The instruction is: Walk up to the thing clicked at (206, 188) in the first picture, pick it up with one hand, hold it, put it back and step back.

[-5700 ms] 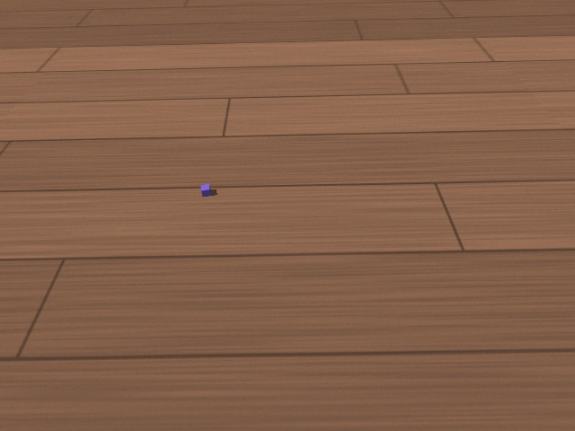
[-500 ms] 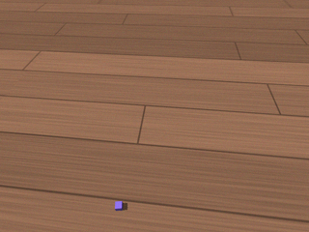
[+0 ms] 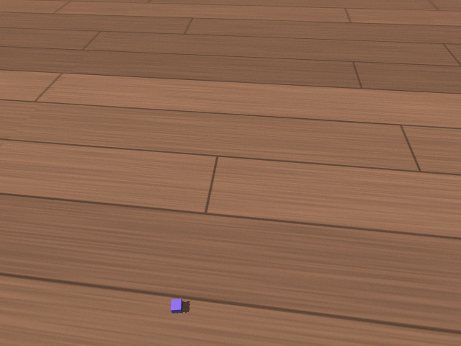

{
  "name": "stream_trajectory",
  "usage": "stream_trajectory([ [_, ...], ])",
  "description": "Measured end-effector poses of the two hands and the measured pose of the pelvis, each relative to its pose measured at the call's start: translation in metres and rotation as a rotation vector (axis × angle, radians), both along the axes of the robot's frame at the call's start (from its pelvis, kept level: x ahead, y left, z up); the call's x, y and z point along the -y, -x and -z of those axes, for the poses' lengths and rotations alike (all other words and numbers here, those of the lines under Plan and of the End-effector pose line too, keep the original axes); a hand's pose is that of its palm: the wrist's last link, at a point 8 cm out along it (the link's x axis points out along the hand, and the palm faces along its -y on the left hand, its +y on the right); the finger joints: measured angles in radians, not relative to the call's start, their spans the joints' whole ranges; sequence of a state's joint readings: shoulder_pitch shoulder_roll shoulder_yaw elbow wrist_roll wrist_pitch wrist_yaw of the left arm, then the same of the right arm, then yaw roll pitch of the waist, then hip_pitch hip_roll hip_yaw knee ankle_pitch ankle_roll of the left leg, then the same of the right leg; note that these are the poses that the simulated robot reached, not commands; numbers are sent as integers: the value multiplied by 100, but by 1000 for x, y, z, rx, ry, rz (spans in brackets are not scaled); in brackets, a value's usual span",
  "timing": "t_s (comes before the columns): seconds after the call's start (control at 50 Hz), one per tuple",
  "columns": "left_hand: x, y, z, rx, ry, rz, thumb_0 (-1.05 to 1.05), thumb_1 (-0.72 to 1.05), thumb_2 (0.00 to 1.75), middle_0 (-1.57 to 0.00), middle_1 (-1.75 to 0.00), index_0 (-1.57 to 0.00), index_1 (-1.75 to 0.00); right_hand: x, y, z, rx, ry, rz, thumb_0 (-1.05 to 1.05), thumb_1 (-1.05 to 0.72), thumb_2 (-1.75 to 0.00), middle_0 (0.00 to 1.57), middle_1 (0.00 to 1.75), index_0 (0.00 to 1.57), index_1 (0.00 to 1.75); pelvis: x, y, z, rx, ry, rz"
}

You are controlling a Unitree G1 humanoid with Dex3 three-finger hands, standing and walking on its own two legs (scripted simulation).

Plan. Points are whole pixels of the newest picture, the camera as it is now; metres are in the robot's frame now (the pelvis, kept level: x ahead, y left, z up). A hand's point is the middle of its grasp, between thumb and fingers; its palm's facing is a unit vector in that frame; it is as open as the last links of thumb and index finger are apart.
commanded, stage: stand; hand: left
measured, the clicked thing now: (176, 306) +0.42 +0.25 -0.76
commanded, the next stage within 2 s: none
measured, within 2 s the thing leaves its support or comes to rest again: neither
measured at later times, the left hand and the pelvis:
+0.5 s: hand out of the picture +0.08 +0.25 -0.15, palm faces -0.02 -0.94 -0.35, open 7.3 cm; pelvis +0.00 +0.00 +0.00, yaw +0 degrees
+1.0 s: hand out of the picture +0.08 +0.25 -0.15, palm faces -0.03 -0.94 -0.35, open 7.3 cm; pelvis +0.00 +0.00 +0.00, yaw +0 degrees
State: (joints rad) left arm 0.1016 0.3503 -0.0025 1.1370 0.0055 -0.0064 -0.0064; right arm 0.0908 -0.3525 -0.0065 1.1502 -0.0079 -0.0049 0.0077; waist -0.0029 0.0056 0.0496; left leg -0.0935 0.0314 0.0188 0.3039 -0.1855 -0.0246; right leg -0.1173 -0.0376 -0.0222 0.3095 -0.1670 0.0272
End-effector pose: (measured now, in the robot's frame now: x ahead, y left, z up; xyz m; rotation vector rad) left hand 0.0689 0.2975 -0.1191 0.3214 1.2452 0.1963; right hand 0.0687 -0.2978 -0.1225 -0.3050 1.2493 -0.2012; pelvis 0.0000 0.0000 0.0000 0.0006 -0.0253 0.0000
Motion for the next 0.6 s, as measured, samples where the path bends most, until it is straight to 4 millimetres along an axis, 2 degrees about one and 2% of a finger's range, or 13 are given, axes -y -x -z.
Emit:
stream_trajectory([
  [0.6,3,-7,-2,10,-2,-4,0,91,90,-21,-30,-21,-30,2,-7,0,8,1,-11,1,-90,-90,20,30,20,30,3,-5,0,2,0,-2],
])
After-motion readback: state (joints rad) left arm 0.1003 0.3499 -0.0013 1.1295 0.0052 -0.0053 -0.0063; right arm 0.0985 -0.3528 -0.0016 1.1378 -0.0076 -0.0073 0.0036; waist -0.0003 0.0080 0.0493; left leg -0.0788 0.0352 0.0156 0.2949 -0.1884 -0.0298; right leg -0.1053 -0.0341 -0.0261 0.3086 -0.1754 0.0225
